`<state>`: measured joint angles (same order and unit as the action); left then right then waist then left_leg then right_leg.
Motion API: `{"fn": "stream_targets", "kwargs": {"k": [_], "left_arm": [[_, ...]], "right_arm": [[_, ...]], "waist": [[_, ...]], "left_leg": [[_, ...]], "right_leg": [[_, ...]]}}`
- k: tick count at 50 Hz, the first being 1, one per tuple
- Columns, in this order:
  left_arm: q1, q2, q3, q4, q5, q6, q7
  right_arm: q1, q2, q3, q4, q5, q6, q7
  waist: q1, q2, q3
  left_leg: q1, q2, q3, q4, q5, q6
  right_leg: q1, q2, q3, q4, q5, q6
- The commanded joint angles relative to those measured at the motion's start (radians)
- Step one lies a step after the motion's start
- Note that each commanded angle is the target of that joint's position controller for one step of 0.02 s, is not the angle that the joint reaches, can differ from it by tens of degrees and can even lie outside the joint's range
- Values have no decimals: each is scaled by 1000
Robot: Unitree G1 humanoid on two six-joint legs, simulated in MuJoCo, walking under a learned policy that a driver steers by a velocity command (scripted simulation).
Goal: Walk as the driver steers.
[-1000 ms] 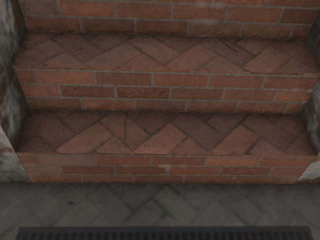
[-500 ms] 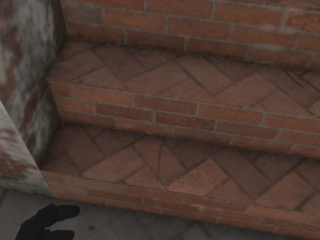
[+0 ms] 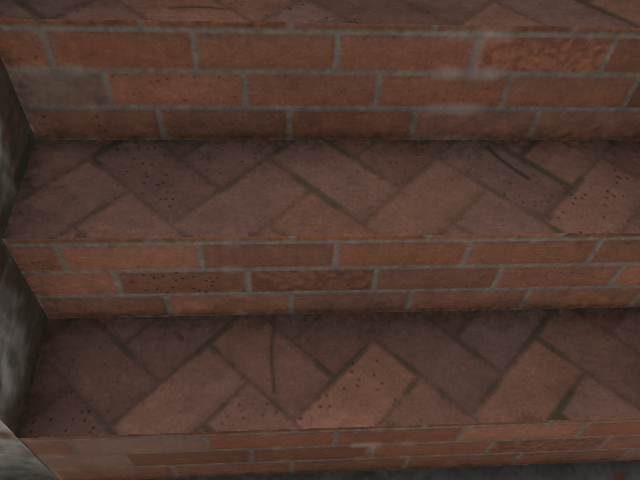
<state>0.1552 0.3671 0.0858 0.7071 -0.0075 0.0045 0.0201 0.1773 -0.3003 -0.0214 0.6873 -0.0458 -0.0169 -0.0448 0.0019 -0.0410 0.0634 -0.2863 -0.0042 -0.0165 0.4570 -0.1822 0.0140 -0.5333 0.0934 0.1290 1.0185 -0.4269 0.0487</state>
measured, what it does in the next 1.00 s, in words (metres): steps on the spot: right foot, then left foot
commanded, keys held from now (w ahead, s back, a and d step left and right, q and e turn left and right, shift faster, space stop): e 0.24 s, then s+e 0.22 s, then s+q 0.18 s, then w+q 0.36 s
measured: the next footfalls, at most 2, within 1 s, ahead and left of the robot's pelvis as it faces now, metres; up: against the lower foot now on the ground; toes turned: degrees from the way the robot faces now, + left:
right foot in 0.30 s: +0.01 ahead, -0.14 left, +0.00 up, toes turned -13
left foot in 0.82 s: -0.05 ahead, +0.12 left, +0.00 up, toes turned -13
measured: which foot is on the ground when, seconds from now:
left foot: down 0.00-0.30, up 0.32-0.80, down 0.82-1.00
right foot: up 0.00-0.28, down 0.30-0.82, up 0.84-1.00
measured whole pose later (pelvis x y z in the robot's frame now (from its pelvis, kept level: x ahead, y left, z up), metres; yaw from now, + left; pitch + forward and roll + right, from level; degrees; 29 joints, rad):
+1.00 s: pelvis -0.03 +0.02 +0.01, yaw -8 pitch +0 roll -3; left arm 0.13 0.33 0.09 0.75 0.00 -0.05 0.02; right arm 0.48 -0.25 -0.03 0.83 0.00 -0.05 -0.04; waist -0.04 -0.03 -0.02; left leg -0.05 -0.01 -0.09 0.34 -0.29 0.04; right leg -0.55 0.00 0.04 0.92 -0.18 0.05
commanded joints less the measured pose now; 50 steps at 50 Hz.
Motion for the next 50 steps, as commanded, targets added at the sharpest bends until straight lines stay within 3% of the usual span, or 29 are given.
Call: {"fn": "stream_targets", "kwargs": {"k": [1,2,5,10,13,14,15,16,17,18,19,20,21,23,24,26,28,32,34,36,37,40,41,42,43,44,45,47,50], "left_arm": [[34,70,23,-62,-8,16,2],[-1,58,18,-83,-10,19,2],[-49,34,2,-129,-6,17,-3],[-57,26,-9,-164,3,22,-25],[-5,31,2,-153,-7,19,-42],[36,39,10,-137,-11,14,-40],[85,73,23,-130,-15,18,-31],[97,220,55,-153,2,28,-2],[101,228,54,-184,55,16,-9],[67,191,42,-172,61,8,-4],[-1,172,39,-172,43,7,7],[-39,141,32,-168,15,15,14],[-65,137,24,-167,7,27,16],[-65,117,12,-158,14,42,22],[-76,84,1,-155,8,42,32],[-78,61,-13,-145,13,37,37],[-69,52,-22,-115,24,34,40],[-78,66,-22,-69,24,44,56],[-105,62,-24,-54,18,50,60],[-101,96,-11,-27,12,46,55],[-91,110,-5,-16,10,44,54],[-92,86,-5,-13,-3,26,43],[-117,34,-13,-31,5,10,29],[-159,-61,-33,-73,21,-11,9],[-279,15,-6,-126,-22,-46,2],[-262,65,12,-116,-43,-68,3],[-215,83,22,-90,-26,-73,1],[-199,65,26,-59,19,-79,-1],[-204,7,16,-63,11,-95,-11]], "right_arm": [[-55,-130,-36,-67,20,-8,-6],[-34,-133,-38,-60,16,-1,-9],[24,-146,-46,-42,31,7,-20],[11,-206,-74,-31,33,14,-10],[-15,-197,-75,-19,45,17,-9],[26,-162,-66,-1,61,18,-16],[76,-127,-56,16,57,11,-11],[73,-58,-32,-35,0,0,-2],[-65,-96,-41,-72,-6,-4,-9],[-75,-137,-54,-65,21,2,-7],[-45,-137,-59,-43,37,11,-11],[4,-141,-66,-15,36,23,-19],[24,-151,-72,-7,21,29,-26],[38,-136,-71,-10,26,29,-26],[54,-127,-68,-5,43,33,-26],[54,-111,-63,3,51,47,-34],[51,-110,-62,4,52,54,-40],[70,-111,-64,16,66,54,-25],[103,-109,-58,20,65,45,0],[114,-110,-53,19,59,36,21],[124,-110,-52,24,59,32,27],[186,-64,-39,78,47,27,27],[291,-58,-34,104,46,22,21],[353,-156,-55,100,59,21,14],[312,-259,-82,80,18,-3,26],[229,-230,-79,69,7,-27,13],[182,-195,-70,64,17,-43,4],[194,-149,-60,63,47,-53,-1],[266,-103,-50,67,62,-63,-4]], "waist": [[15,140,-99],[-5,151,-102],[-42,194,-129],[-47,222,-151],[-16,211,-139],[-4,185,-137],[6,95,-148],[-24,-244,-162],[70,-181,-236],[57,-73,-225],[14,-60,-179],[-6,-56,-161],[-20,-79,-151],[-27,-88,-178],[-32,-84,-192],[-12,-96,-204],[1,-117,-200],[15,-119,-161],[5,-128,-180],[11,-201,-146],[12,-195,-123],[-20,-56,-51],[-57,41,-67],[-65,258,-46],[-98,251,82],[-56,237,160],[-27,240,155],[-32,192,92],[-43,165,40]], "left_leg": [[140,235,-151,-138,347,171],[162,234,-126,-139,364,183],[255,279,-119,-147,342,219],[206,300,-43,-126,338,204],[178,282,6,-42,316,152],[131,262,39,18,307,103],[-3,215,106,162,207,24],[-339,80,183,457,-375,-94],[-408,12,18,686,-538,-122],[-391,31,-45,772,-486,-120],[-400,32,-56,783,-398,-118],[-397,33,-67,775,-332,-126],[-352,11,-65,810,-299,-138],[-304,-30,-57,862,-249,-146],[-315,-32,-50,851,-223,-147],[-307,-32,-47,826,-224,-150],[-274,-33,-61,792,-253,-146],[-221,-49,-95,678,-282,-134],[-127,1,-44,501,-251,-122],[-18,6,34,337,-277,-101],[24,-6,67,260,-280,-80],[156,-47,111,-29,-194,22],[278,42,-48,-75,-289,73],[310,312,-481,-199,-484,203],[136,406,-769,-387,-707,334],[115,382,-686,-419,-690,286],[140,321,-572,-392,-557,230],[203,243,-418,-359,-344,178],[255,193,-321,-320,-111,162]], "right_leg": [[-91,-67,-42,168,34,51],[-97,-76,-60,139,51,63],[-100,-113,-81,27,41,82],[92,-120,-153,-217,33,43],[212,-92,-199,-474,179,-16],[304,-66,-207,-588,270,-53],[464,-115,-110,-653,448,-95],[644,-405,262,-580,1044,-239],[561,-530,367,-601,1185,-420],[517,-477,281,-610,1120,-400],[479,-406,205,-607,1037,-337],[456,-353,166,-604,969,-284],[404,-329,145,-601,988,-270],[371,-307,134,-601,984,-271],[396,-312,121,-598,957,-274],[423,-325,118,-596,947,-282],[419,-339,123,-601,900,-294],[423,-361,136,-625,733,-311],[397,-334,128,-684,275,-276],[317,-317,140,-746,-30,-244],[282,-314,135,-751,-93,-231],[161,-244,32,-647,-197,-165],[20,-183,-43,-436,-203,-105],[-223,-63,-187,-120,-191,-13],[-325,-63,-55,-47,-133,-25],[-323,-113,-24,-8,-8,-33],[-299,-126,-27,-18,95,-25],[-249,-122,-53,-56,227,-3],[-203,-98,-76,-160,346,15]]}}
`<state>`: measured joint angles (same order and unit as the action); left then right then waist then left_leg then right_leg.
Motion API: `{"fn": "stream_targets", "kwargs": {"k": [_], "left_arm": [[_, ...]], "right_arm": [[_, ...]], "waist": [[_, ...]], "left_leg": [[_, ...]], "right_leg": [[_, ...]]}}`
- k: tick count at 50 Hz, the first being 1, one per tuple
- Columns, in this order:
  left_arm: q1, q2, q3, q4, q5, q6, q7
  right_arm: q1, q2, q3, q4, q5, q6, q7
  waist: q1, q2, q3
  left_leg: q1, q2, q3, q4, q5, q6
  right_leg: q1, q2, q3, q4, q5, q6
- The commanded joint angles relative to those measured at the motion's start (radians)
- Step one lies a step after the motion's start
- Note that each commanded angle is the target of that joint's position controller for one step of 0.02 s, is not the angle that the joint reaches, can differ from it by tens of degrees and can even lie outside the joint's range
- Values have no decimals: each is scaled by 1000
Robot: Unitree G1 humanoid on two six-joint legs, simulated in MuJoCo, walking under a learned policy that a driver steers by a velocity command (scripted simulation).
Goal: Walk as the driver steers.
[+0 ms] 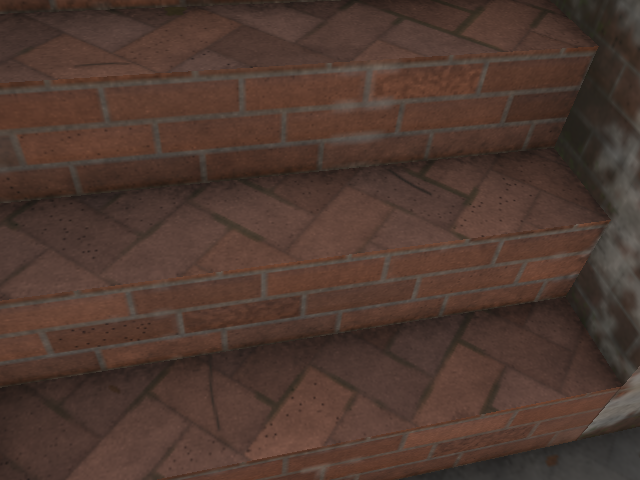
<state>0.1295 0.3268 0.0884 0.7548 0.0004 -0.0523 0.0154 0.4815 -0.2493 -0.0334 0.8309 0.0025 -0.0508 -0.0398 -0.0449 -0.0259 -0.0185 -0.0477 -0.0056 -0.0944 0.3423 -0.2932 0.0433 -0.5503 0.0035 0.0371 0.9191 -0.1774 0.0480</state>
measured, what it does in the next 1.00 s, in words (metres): walks ahead: right foot, then left foot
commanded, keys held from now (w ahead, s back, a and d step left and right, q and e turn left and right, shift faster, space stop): w+q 0.28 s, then w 0.26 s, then w+e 0.46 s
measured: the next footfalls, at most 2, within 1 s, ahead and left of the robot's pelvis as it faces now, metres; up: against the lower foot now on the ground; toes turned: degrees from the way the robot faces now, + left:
right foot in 0.24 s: +0.22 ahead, -0.13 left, +0.00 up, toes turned +11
left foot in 0.62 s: +0.27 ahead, +0.13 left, +0.00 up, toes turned +14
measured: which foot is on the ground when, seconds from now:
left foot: down 0.00-0.26, up 0.28-0.60, down 0.62-1.00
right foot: up 0.00-0.22, down 0.24-0.62, up 0.64-1.00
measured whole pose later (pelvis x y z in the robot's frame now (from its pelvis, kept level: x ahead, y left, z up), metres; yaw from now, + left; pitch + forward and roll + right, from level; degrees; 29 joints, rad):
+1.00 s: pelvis +0.33 +0.02 -0.01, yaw +3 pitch +1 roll +0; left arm 0.16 0.18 -0.01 0.60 -0.01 0.01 0.03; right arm 0.52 -0.20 -0.02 0.87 -0.02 -0.04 -0.07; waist -0.04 -0.02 0.06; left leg -0.02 0.07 0.19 0.32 -0.31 -0.01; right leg -1.22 0.02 0.08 2.18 -0.45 0.06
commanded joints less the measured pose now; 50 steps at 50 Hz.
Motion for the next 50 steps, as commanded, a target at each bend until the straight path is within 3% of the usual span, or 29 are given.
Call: {"fn": "stream_targets", "kwargs": {"k": [1,6,9,11,12,13,14,15,16,17,19,21,23,27,29,30,31,32,33,34,36,38,41,42,43,44,47,49,50], "left_arm": [[-188,37,10,-115,1,-42,-10],[-273,12,-8,-154,-13,-63,-27],[-197,75,7,-154,-24,-72,-25],[-51,128,31,-124,-26,-82,-14],[80,170,43,-110,-9,-85,-4],[224,263,64,-92,30,-71,-1],[221,220,55,-69,33,-61,-13],[170,140,34,-83,25,-52,-14],[129,86,21,-91,20,-42,-11],[86,37,2,-86,24,-35,-7],[66,49,0,-68,34,-44,-5],[12,72,6,-80,18,-57,-7],[-14,95,10,-88,2,-62,-9],[28,132,19,-82,-17,-55,-19],[34,90,-4,-88,-29,-47,-27],[42,52,-22,-81,-25,-47,-30],[10,-12,-51,-108,-15,-57,-34],[89,-74,-70,-118,-32,-66,-36],[155,42,-40,-58,-52,-49,-36],[150,56,-32,-55,-56,-37,-38],[131,11,-40,-51,-25,-14,-23],[150,-14,-40,-38,-22,2,-14],[109,-44,-48,-86,-15,21,7],[111,-84,-53,-76,-19,33,21],[123,-71,-47,-120,-30,48,32],[72,-87,-59,-173,-30,54,32],[-101,-140,-93,-256,-10,27,17],[-201,-180,-129,-338,1,32,0],[-239,-197,-139,-358,5,38,1]], "right_arm": [[-27,-164,-43,-79,14,-29,-10],[-36,-219,-64,-112,20,-5,-11],[-83,-221,-70,-138,35,-2,-6],[-129,-184,-61,-162,28,-2,1],[-141,-145,-48,-178,14,-7,9],[-128,-41,-14,-241,9,-18,2],[-62,-93,-17,-241,26,-22,-6],[-92,-180,-35,-216,24,-19,-5],[-155,-189,-37,-214,15,-13,-5],[-202,-147,-22,-225,-5,-9,-5],[-195,-102,-8,-228,-21,0,3],[-208,-49,15,-241,-13,2,2],[-272,-34,34,-271,-26,-4,4],[-313,-87,26,-289,-6,-6,5],[-231,-110,12,-263,-19,4,0],[-177,-132,-4,-256,-24,4,-7],[-63,-212,-29,-239,-45,-2,-13],[3,-301,-52,-223,-62,3,-7],[29,-210,-40,-199,-56,1,11],[-12,-157,-28,-195,-44,0,20],[-144,-67,-1,-199,-47,0,31],[-150,-74,-6,-175,-60,-12,25],[-105,-67,-4,-142,-50,-24,-5],[-9,-87,-11,-90,-45,-19,-12],[2,-102,-13,-71,-15,-19,-23],[-10,-98,-16,-67,-4,-19,-29],[58,-59,-13,-20,-16,-7,-33],[8,-66,-9,-30,-34,5,-43],[44,-73,-8,-10,-41,9,-53]], "waist": [[-1,150,116],[-43,166,118],[0,218,63],[78,217,-15],[137,162,-137],[147,-126,-289],[102,-278,-294],[96,-189,-164],[99,-98,-83],[82,-36,-40],[44,-40,-22],[14,-53,-8],[21,-57,-19],[41,-97,-51],[-6,-63,-63],[-48,-32,-69],[-111,116,-112],[-73,384,-147],[-84,201,-139],[-53,162,-52],[6,136,22],[29,126,35],[28,103,40],[-10,178,14],[26,149,68],[40,131,97],[-8,56,162],[-8,82,144],[-32,118,141]], "left_leg": [[15,186,-226,-198,32,132],[-91,164,-212,-138,114,143],[-89,186,-286,-55,241,117],[-94,137,-282,88,408,80],[-183,76,-240,295,373,46],[-526,-58,-123,620,18,-24],[-666,-27,-91,816,-291,-36],[-723,36,-79,908,-213,-36],[-714,65,-41,920,-142,-41],[-671,77,-31,889,-99,-55],[-554,88,-4,826,-54,-71],[-443,81,49,678,-78,-95],[-361,81,70,505,-37,-96],[-306,60,81,322,32,-58],[-92,6,116,213,89,-16],[10,-6,121,114,91,5],[208,163,-86,32,222,52],[275,431,-474,-84,374,217],[193,442,-477,-62,203,307],[148,401,-357,-55,121,290],[8,300,-175,-78,147,229],[-98,288,-72,-92,340,227],[-103,306,19,-94,358,223],[-18,367,-30,-130,361,262],[22,388,-49,-139,328,237],[74,393,-25,-140,240,198],[208,366,82,-105,255,113],[75,338,152,-167,275,102],[112,374,109,-186,331,123]], "right_leg": [[-165,0,11,-122,116,22],[19,37,-27,-363,88,38],[158,33,3,-434,45,11],[356,27,-11,-556,63,-43],[595,-69,69,-548,70,-94],[943,-315,416,-552,25,-228],[910,-424,648,-652,-122,-297],[783,-383,549,-679,-222,-283],[672,-326,395,-683,-141,-260],[562,-275,290,-700,25,-256],[421,-232,142,-716,308,-261],[304,-209,44,-719,440,-274],[274,-204,16,-722,426,-274],[378,-248,61,-676,265,-247],[278,-207,63,-573,234,-218],[241,-154,28,-429,286,-176],[57,-61,-25,-103,135,-98],[-203,38,-38,232,-381,-41],[-246,1,69,473,-433,-27],[-346,-10,77,591,-373,-30],[-360,-29,54,637,-272,-1],[-318,-3,28,770,-172,25],[-418,13,69,849,-72,41],[-508,57,7,1156,-160,46],[-615,41,91,1274,-234,38],[-742,30,116,1342,-269,21],[-994,1,101,1365,-315,2],[-909,-24,39,1211,-262,6],[-968,-19,13,1326,-288,13]]}}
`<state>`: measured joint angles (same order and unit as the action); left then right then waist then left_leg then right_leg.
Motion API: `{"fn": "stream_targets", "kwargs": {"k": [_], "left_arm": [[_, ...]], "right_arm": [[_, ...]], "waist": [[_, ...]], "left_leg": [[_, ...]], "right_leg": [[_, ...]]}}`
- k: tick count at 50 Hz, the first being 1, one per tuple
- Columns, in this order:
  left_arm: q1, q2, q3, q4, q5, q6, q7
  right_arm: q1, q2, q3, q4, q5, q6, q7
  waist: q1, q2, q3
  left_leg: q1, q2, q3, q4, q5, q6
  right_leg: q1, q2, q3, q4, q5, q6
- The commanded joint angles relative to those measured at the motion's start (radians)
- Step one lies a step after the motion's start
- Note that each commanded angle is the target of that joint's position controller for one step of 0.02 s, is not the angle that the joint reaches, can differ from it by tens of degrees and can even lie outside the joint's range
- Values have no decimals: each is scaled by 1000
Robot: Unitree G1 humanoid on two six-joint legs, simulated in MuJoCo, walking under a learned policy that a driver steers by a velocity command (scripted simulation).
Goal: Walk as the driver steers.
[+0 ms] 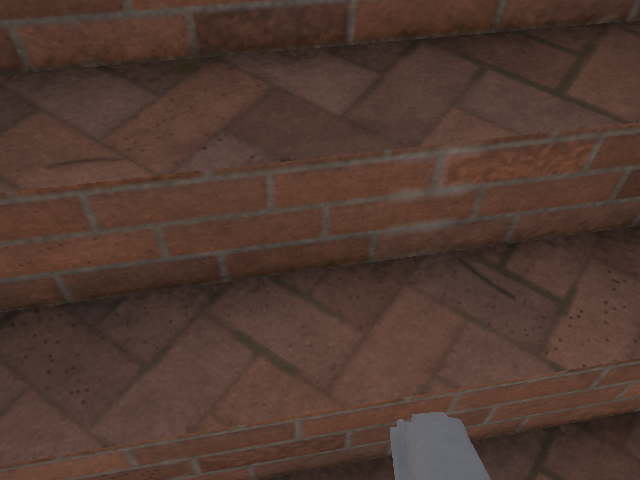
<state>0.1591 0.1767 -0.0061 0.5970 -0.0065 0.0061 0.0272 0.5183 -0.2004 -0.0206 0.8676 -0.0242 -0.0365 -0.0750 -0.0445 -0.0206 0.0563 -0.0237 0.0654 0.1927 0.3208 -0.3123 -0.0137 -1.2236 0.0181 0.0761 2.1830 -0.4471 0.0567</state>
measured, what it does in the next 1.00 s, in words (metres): climbs, turning left: right foot 0.24 m higher, then left foot 0.24 m higher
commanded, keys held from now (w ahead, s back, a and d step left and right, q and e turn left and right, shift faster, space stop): w+e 0.16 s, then w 0.02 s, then w+q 0.82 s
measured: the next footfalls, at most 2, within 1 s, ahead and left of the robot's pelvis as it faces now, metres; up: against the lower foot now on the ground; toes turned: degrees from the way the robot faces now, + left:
right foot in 0.14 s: +0.26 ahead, -0.18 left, +0.24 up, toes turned -8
left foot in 0.82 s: +0.52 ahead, +0.05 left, +0.48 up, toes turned +19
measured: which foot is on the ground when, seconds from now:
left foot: down 0.00-0.20, up 0.22-0.80, down 0.82-1.00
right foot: up 0.00-0.12, down 0.14-0.80, up 0.82-1.00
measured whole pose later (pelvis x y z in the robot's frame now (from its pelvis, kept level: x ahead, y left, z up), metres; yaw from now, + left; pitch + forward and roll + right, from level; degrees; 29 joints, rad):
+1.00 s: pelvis +0.37 -0.05 +0.40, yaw +16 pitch +1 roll -2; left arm 0.17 0.22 -0.01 0.78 0.02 -0.10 -0.02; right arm 0.20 -0.25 -0.01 0.95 -0.05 0.04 0.01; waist 0.09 0.07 -0.16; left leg -0.71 -0.03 0.09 1.01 -0.37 0.11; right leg -0.97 -0.03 0.11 2.10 0.02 -0.13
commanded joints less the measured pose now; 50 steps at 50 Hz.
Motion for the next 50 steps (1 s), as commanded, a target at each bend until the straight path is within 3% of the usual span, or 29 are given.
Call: {"fn": "stream_targets", "kwargs": {"k": [1,5,6,7,8,9,10,11,12,14,17,19,23,27,30,33,34,36,37,38,39,40,41,42,43,44,46,48,50], "left_arm": [[-271,-55,-54,-226,3,-19,-9],[-417,-51,-96,-358,14,-46,-63],[-388,-98,-123,-383,-4,-49,-73],[-302,-23,-86,-345,-9,-43,-71],[-93,110,-16,-245,-9,-48,-67],[69,186,24,-183,8,-59,-53],[252,281,73,-130,24,-43,-25],[355,383,101,-8,49,-17,17],[375,268,54,41,77,-26,9],[295,122,17,159,34,-34,-23],[157,-76,-26,271,41,-51,-47],[227,-68,-12,305,29,-75,-48],[362,-76,-14,352,47,-79,-14],[453,-59,-27,416,69,-75,-8],[384,-27,-28,387,79,-78,0],[528,7,-30,443,48,-74,40],[544,90,-4,472,13,-63,60],[602,74,-8,525,18,-15,64],[586,101,-9,531,6,-22,61],[611,131,-15,552,-5,-34,71],[590,229,13,529,-18,-32,72],[688,176,1,497,-4,-72,35],[557,344,43,457,6,-132,-9],[329,355,66,378,9,-150,-44],[162,206,56,308,10,-139,-68],[49,119,48,254,29,-142,-89],[-54,-59,-13,113,50,-124,-81],[89,-77,-50,120,38,-111,-63],[105,-64,-69,140,25,-96,-19]], "right_arm": [[5,-138,-24,-36,6,0,-31],[-28,-181,-32,-32,36,47,-46],[-51,-304,-55,-16,63,60,-39],[-24,-328,-58,-18,46,65,-27],[-41,-368,-61,-34,16,49,-17],[-89,-344,-52,-79,39,14,3],[-111,-367,-55,-105,60,-43,43],[-127,-239,-37,-49,59,-75,99],[-178,-169,-40,-32,62,-84,134],[-472,2,17,-208,45,-63,118],[-367,83,65,-231,37,-52,108],[-359,79,78,-216,9,-64,111],[-420,91,91,-210,47,-50,147],[-558,177,115,-255,70,-10,159],[-670,108,102,-306,47,-10,129],[-890,138,123,-389,61,10,98],[-939,175,151,-427,63,18,105],[-924,206,165,-406,81,35,124],[-927,207,155,-405,76,27,140],[-817,139,133,-376,54,31,134],[-652,81,107,-342,37,34,132],[-638,81,105,-328,23,38,121],[-303,-26,58,-273,23,80,79],[-170,-142,7,-199,5,107,57],[-200,-233,-38,-166,-30,109,46],[-275,-153,-7,-129,-46,107,42],[-491,-17,30,-67,-20,74,55],[-521,54,49,15,-30,51,83],[-476,2,43,48,-17,40,113]], "waist": [[-13,114,73],[19,73,-31],[88,226,-103],[111,164,-239],[183,240,-410],[256,170,-492],[328,7,-605],[258,-346,-683],[240,-201,-639],[174,-45,-153],[22,28,-11],[36,86,-83],[71,61,-155],[82,-69,-44],[94,-41,24],[178,-164,33],[167,-256,6],[138,-209,-92],[109,-220,-157],[61,-314,-202],[-12,-365,-283],[89,-229,-396],[-113,-222,-601],[-169,-25,-606],[-82,239,-605],[-46,228,-524],[133,94,-115],[249,58,-62],[238,84,-93]], "left_leg": [[147,310,-156,-162,349,155],[-43,230,-36,-287,488,122],[-141,244,-24,-319,980,160],[-31,259,-3,-139,1539,169],[86,246,7,92,2241,193],[-190,212,-70,395,2305,150],[-427,114,-189,692,1495,134],[-567,-119,-267,1254,276,97],[-648,-117,-480,1554,209,112],[-929,-108,-381,1757,118,139],[-1018,-148,-496,1880,201,168],[-1070,-176,-488,1753,316,146],[-1242,-164,-395,1752,335,116],[-1584,-156,-377,2299,227,118],[-1489,-114,-299,2041,356,78],[-1399,-68,-98,1794,341,39],[-1299,-2,-20,1591,150,55],[-1041,-15,58,1337,7,115],[-830,-114,168,1236,-173,149],[-724,-179,209,1193,-341,185],[-677,-214,159,1019,-433,218],[-295,-146,-61,1002,-372,286],[-78,-134,-308,814,-356,292],[46,-21,-686,465,-518,324],[-13,154,-1222,82,-919,394],[-223,192,-1248,41,-920,319],[-705,117,-820,209,-725,169],[-788,49,-538,253,-499,127],[-719,63,-431,193,-341,138]], "right_leg": [[-368,-70,-1,31,-65,5],[42,-142,-178,-485,99,-9],[367,-72,-244,-734,-242,-81],[556,11,-280,-762,-203,-116],[719,190,-331,-808,-191,-178],[1018,117,-58,-898,-140,-280],[1325,-20,393,-1301,-146,-362],[1348,-280,968,-1758,-170,-428],[1241,-280,978,-1797,-318,-319],[876,-229,623,-1703,-353,-235],[812,-183,317,-1669,42,-176],[1041,-174,229,-1640,419,-183],[1219,-190,61,-1712,571,-137],[1179,-326,75,-1848,372,-167],[963,-278,-103,-1911,332,-134],[934,-275,-124,-2079,331,-161],[982,-317,-154,-2243,439,-189],[1130,-283,-283,-2148,881,-181],[1140,-306,-327,-2077,1543,-208],[1220,-346,-321,-1943,2317,-234],[1367,-395,-283,-1769,2537,-255],[989,-404,-209,-1556,2551,-238],[985,-377,-153,-1458,2225,-298],[740,-235,-120,-1237,1310,-282],[479,-29,-4,-678,499,-233],[377,-2,142,-170,444,-221],[184,-20,70,44,351,-210],[134,-50,54,24,413,-192],[27,-64,-9,44,483,-154]]}}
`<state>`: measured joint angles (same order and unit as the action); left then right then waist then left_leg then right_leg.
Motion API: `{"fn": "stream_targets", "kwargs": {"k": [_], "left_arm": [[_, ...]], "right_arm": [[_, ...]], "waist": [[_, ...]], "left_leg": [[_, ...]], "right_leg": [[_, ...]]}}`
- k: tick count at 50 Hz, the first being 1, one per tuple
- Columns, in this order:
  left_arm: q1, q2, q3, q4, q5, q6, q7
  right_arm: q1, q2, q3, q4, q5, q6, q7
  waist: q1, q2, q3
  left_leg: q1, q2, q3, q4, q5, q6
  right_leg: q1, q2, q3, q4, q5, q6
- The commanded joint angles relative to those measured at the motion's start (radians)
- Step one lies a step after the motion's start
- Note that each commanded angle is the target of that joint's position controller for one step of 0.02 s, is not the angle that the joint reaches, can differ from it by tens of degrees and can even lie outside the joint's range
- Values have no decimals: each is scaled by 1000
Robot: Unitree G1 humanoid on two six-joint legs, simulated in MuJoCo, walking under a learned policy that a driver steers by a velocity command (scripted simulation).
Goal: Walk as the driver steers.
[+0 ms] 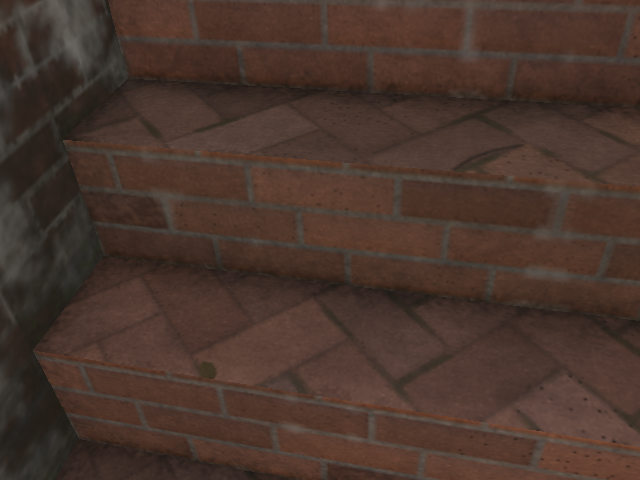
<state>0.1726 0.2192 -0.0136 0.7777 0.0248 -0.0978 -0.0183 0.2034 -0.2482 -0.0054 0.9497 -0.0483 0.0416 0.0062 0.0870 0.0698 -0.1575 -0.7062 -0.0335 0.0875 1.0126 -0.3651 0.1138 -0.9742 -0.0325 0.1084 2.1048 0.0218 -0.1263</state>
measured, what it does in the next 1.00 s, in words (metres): climbs: right foot, then left foot 0.24 m higher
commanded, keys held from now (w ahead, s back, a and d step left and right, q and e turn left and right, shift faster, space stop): w+q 0.14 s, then w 0.68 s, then no key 0.06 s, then e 0.12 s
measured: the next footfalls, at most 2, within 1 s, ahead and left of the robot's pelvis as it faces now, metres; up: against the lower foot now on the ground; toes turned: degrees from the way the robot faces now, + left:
right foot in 0.44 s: +0.09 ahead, -0.20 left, +0.00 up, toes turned +4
left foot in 0.94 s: +0.39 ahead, +0.07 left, +0.24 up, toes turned +17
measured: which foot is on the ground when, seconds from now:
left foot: down 0.00-0.44, up 0.46-0.92, down 0.94-1.00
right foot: up 0.00-0.42, down 0.44-0.96, up 0.98-1.00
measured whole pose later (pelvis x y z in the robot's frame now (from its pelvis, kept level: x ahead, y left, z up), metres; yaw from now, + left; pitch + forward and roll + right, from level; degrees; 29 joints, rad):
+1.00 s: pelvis +0.23 -0.04 +0.17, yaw +8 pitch +2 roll +4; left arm 0.52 0.07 -0.01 1.16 0.00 -0.09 0.00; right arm -0.12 -0.11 0.07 0.66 -0.05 -0.02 0.01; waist 0.06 0.02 -0.01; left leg -0.89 0.04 0.25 1.29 -0.48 0.13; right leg -0.17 -0.08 0.10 0.85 0.09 -0.11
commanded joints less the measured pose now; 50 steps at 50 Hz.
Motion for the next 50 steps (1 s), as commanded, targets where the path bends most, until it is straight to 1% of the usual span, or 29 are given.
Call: {"fn": "stream_targets", "kwargs": {"k": [1,4,6,8,11,12,16,18,21,22,23,24,25,26,28,31,34,37,39,41,42,43,44,45,46,47,48,49,50], "left_arm": [[82,-91,-70,-38,-6,20,41],[56,-66,-75,-14,-5,55,81],[19,-41,-67,-10,-6,62,93],[27,-49,-71,-5,-2,59,93],[7,-40,-73,7,-17,49,91],[-12,-31,-68,4,4,44,83],[91,-24,-59,72,-2,61,74],[179,9,-49,123,-10,68,81],[228,-10,-38,208,-41,101,55],[217,-36,-43,228,-22,115,43],[310,-33,-47,272,22,101,25],[365,0,-40,261,53,88,21],[444,130,0,267,61,70,11],[406,129,13,236,38,68,15],[307,73,11,197,43,84,27],[435,-19,2,258,26,56,40],[489,-53,-5,286,42,57,40],[526,-65,-10,302,33,57,35],[470,-75,-17,295,9,59,54],[578,-67,-15,325,-26,63,78],[610,-85,-23,359,-45,70,85],[555,-3,-3,348,-77,66,91],[647,21,-5,386,-73,53,82],[601,114,15,390,-29,30,70],[511,172,35,378,-41,22,77],[391,268,70,331,-57,2,68],[420,204,63,314,5,-37,37],[352,-17,34,331,-15,-35,-7],[294,-57,52,316,-30,-39,-52]], "right_arm": [[-143,46,33,-16,0,-38,36],[-197,0,44,-41,-24,-45,36],[-151,7,48,-30,-16,-66,41],[-127,12,54,-26,-28,-68,47],[-72,-42,32,-36,4,-66,22],[-76,-57,24,-40,-15,-76,16],[-186,-84,15,-74,-12,-71,6],[-265,-105,9,-110,35,-74,-6],[-233,-12,43,-139,53,-47,-17],[-140,38,53,-134,85,-41,-20],[-149,118,61,-162,81,-62,1],[-94,191,64,-139,74,-90,28],[32,189,67,-106,80,-122,33],[-55,129,57,-118,96,-133,24],[-299,132,80,-192,96,-121,6],[-356,152,82,-238,107,-130,13],[-353,190,91,-278,136,-132,19],[-389,247,111,-321,118,-115,22],[-435,272,127,-405,113,-114,34],[-626,283,159,-513,87,-129,54],[-748,260,167,-550,90,-132,64],[-725,313,190,-571,99,-126,58],[-620,248,162,-547,113,-127,50],[-372,183,111,-470,88,-116,32],[-209,71,61,-382,62,-86,21],[14,-11,32,-328,33,-77,3],[233,-128,-23,-238,-17,-48,-17],[317,-153,-42,-145,-52,-13,-32],[235,-42,-18,-127,-51,-26,-35]], "waist": [[101,7,127],[93,59,147],[31,43,128],[8,65,71],[-43,35,16],[-48,38,-5],[6,141,-69],[55,132,-58],[47,151,105],[-16,66,173],[-40,-93,146],[-78,-254,103],[-92,-340,10],[-68,-228,72],[-28,-123,268],[-6,-125,241],[-15,-139,272],[12,-182,297],[-19,-197,345],[40,-144,313],[66,-99,314],[1,-208,238],[-21,-242,27],[-141,-472,-148],[-218,-482,-212],[-336,-476,-216],[-333,-172,-383],[-307,139,-373],[-262,9,-348]], "left_leg": [[-54,163,-309,-526,-280,17],[-184,188,-315,-579,-256,76],[-103,187,-381,-591,-230,83],[23,196,-468,-600,-238,91],[244,240,-495,-617,-206,92],[225,244,-494,-624,-217,102],[227,264,-427,-672,-146,144],[109,211,-287,-711,-77,137],[165,198,-310,-627,-299,148],[148,189,-288,-388,-313,137],[-64,86,-193,78,-73,81],[-356,-67,-217,572,-45,12],[-534,-116,-321,899,-8,-21],[-678,-45,-348,986,113,-54],[-733,-10,-254,1096,239,-102],[-811,5,-248,1128,315,-81],[-966,25,-264,1309,205,-56],[-1115,52,-201,1441,180,-65],[-1113,100,-148,1386,174,-73],[-968,183,54,1085,237,-90],[-719,164,215,883,205,-79],[-209,149,230,531,213,-35],[105,17,316,477,198,-15],[292,-34,234,526,144,30],[297,-42,158,360,-5,44],[413,28,-112,-16,-58,62],[813,256,-477,-84,421,170],[813,424,-953,-570,420,315],[663,451,-1023,-617,135,252]], "right_leg": [[-258,-16,-62,128,73,53],[-252,-19,-128,228,124,130],[-302,-24,-138,264,104,144],[-362,-12,-118,292,82,130],[-391,-17,-121,130,67,143],[-323,-11,-140,20,89,146],[-35,0,-156,-229,100,131],[362,-5,-205,-814,-16,90],[575,35,-322,-1573,-269,13],[611,17,-226,-1738,-366,14],[778,-100,36,-1648,-213,1],[990,-203,193,-1508,412,-2],[1045,-359,533,-1669,57,-114],[1022,-353,597,-1757,-604,-139],[772,-290,421,-1783,-665,-86],[868,-252,298,-1793,-529,-49],[941,-281,194,-1824,-356,-60],[972,-292,145,-1886,-328,-70],[892,-242,48,-1938,-181,-46],[807,-253,42,-2092,-117,-45],[702,-198,-79,-2170,208,6],[546,-210,-129,-2213,740,15],[665,-180,-181,-2044,1321,3],[813,-252,-164,-1906,1916,-52],[951,-220,-181,-1707,2117,-53],[1037,-270,-43,-1550,1917,-75],[795,-230,-10,-1315,1291,-68],[515,93,6,-753,-25,-17],[390,109,236,-219,-152,4]]}}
